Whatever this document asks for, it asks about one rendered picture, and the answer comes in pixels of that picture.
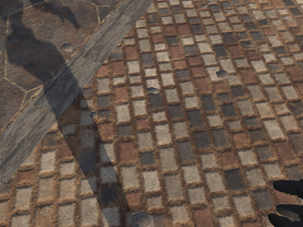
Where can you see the right robot hand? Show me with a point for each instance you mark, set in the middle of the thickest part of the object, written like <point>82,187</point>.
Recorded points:
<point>295,211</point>

